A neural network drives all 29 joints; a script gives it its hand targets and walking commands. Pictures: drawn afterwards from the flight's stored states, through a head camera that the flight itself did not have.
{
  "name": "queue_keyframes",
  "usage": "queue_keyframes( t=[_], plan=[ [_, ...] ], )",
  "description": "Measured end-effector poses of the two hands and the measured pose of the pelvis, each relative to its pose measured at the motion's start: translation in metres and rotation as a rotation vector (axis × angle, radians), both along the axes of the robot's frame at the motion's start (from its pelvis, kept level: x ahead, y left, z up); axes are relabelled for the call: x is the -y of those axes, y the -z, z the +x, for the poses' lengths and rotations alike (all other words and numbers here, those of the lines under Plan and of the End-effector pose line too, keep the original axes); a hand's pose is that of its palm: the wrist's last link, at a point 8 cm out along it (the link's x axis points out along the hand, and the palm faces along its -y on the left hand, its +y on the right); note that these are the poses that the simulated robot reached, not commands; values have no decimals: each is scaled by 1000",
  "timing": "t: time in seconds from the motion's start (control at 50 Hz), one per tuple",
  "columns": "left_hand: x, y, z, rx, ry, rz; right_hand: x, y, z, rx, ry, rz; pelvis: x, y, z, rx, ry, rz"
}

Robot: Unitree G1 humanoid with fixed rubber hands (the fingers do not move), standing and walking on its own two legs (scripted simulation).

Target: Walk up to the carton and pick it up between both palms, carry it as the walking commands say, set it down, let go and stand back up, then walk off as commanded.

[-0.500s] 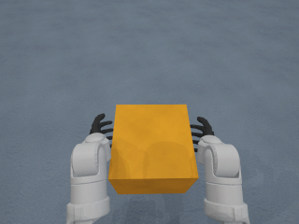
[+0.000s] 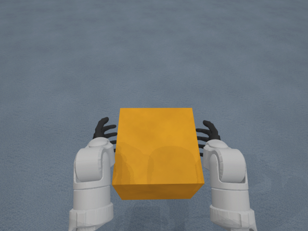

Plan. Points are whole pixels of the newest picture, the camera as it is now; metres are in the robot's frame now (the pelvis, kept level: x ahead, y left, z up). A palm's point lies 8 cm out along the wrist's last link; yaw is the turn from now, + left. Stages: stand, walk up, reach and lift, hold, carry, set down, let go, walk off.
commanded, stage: carry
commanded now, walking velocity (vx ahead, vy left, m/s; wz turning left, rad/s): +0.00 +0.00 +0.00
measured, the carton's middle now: (156, 154) +0.33 +0.01 +0.01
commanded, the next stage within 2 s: none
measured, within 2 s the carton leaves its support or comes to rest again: neither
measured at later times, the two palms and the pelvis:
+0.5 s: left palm (102, 145) +0.30 +0.14 +0.09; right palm (213, 148) +0.30 -0.13 +0.09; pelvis +0.00 +0.00 +0.00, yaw +0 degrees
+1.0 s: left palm (104, 146) +0.31 +0.14 +0.08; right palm (213, 148) +0.30 -0.13 +0.08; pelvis +0.00 +0.00 +0.00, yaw +0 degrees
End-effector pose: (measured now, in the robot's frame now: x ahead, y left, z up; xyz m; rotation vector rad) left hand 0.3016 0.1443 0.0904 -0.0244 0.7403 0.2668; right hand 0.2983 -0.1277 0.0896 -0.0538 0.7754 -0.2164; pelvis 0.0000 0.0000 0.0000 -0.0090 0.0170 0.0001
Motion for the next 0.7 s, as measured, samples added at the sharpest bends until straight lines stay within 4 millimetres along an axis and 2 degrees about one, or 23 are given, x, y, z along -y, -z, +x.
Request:
queue_keyframes(
  t=[0.7],
  plan=[
    [3, 6, 4, 14, 7, 8, 3, 7, 4, 14, -10, -11, 1, 0, 0, 3, 0, 2]
  ],
)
